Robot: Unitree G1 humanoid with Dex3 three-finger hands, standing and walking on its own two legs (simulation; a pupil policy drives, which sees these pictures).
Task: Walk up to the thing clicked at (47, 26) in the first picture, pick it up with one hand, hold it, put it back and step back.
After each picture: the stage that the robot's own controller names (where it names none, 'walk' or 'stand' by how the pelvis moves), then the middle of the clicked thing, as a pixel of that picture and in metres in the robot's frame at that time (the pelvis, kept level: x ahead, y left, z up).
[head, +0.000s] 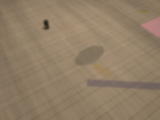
stand; (46, 24) +1.79 +0.50 -0.72
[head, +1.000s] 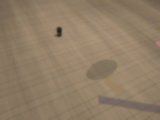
walk; (59, 31) +1.70 +0.24 -0.70
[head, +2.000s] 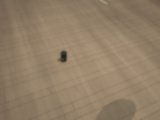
walk; (63, 56) +1.17 +0.17 -0.71
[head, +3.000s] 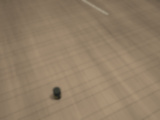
walk; (57, 93) +0.72 +0.21 -0.71
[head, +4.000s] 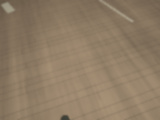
walk; out of the picture +0.45 +0.21 -0.71
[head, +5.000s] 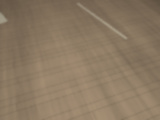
stand; out of the picture +0.36 +0.17 -0.72
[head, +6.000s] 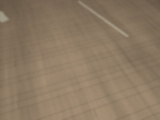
stand; out of the picture +0.37 +0.17 -0.72
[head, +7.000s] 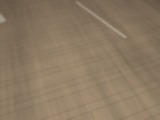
stand; out of the picture +0.35 +0.19 -0.73
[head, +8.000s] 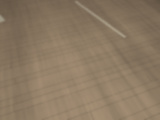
stand; out of the picture +0.34 +0.19 -0.73
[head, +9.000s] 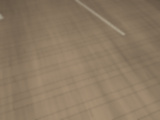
go down; out of the picture +0.34 +0.19 -0.72
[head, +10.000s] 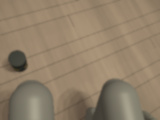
go down; (18, 62) +0.44 +0.22 -0.30
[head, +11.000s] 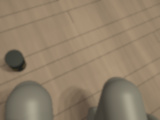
close in; (16, 61) +0.43 +0.22 -0.28
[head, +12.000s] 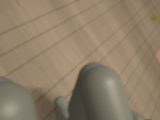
close in; out of the picture +0.42 +0.25 -0.22
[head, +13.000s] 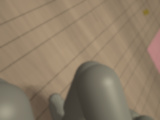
close; out of the picture +0.41 +0.27 -0.22
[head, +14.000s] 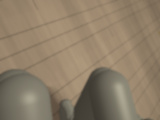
lift; out of the picture +0.35 +0.25 -0.19
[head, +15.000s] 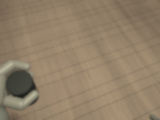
lift; (24, 89) +0.32 +0.18 +0.01
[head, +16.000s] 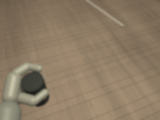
hold; (36, 90) +0.33 +0.16 +0.03
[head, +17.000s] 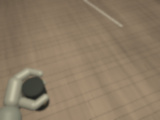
hold; (36, 94) +0.32 +0.16 +0.01
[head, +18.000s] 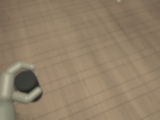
crouch; (29, 87) +0.35 +0.18 -0.04
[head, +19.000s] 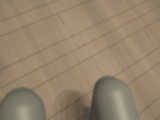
lower; out of the picture +0.48 +0.26 -0.08
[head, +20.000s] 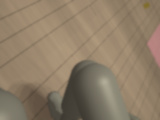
lower; out of the picture +0.44 +0.28 -0.22
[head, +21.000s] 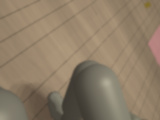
lower; out of the picture +0.43 +0.28 -0.22
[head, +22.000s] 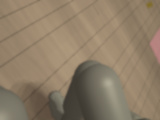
lower; out of the picture +0.43 +0.28 -0.23
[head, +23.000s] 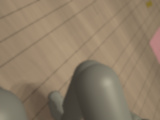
lower; out of the picture +0.43 +0.29 -0.22
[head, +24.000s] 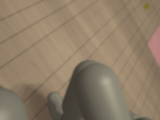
open; out of the picture +0.43 +0.26 -0.23
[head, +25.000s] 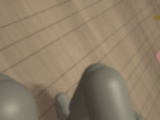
stand; out of the picture +0.43 +0.25 -0.23
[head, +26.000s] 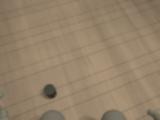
walk; (50, 91) +0.42 +0.18 -0.51
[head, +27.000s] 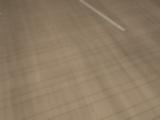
stand; out of the picture +0.37 +0.17 -0.66
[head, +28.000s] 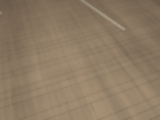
stand; out of the picture +0.38 +0.17 -0.67
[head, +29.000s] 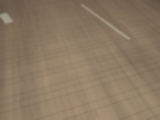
stand; out of the picture +0.40 +0.16 -0.72
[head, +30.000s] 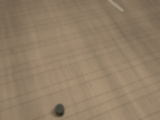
walk; (59, 110) +0.45 +0.12 -0.71
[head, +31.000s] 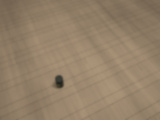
walk; (59, 81) +0.71 +0.20 -0.69
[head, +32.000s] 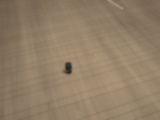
stand; (68, 68) +1.01 +0.18 -0.70
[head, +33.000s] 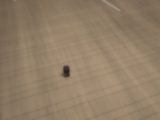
stand; (66, 71) +0.99 +0.18 -0.73
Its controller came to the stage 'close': yes
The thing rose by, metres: 0.72
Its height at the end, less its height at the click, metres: +0.00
